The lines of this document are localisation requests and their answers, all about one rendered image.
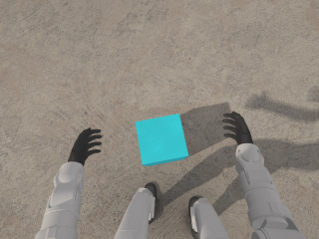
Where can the left robot thigh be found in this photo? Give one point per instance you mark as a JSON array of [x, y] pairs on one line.
[[135, 223]]

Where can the robot right hand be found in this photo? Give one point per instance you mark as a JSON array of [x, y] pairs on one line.
[[242, 132]]

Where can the right robot upper arm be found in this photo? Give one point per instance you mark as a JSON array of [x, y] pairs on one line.
[[276, 233]]

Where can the robot left hand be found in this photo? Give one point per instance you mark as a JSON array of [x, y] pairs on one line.
[[80, 151]]

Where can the carton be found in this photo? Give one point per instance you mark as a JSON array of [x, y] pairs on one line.
[[161, 140]]

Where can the robot left foot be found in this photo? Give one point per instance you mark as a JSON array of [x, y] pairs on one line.
[[152, 188]]

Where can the robot left forearm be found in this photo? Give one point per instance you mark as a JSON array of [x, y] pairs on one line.
[[62, 212]]

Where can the robot right forearm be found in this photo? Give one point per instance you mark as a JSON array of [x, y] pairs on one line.
[[265, 208]]

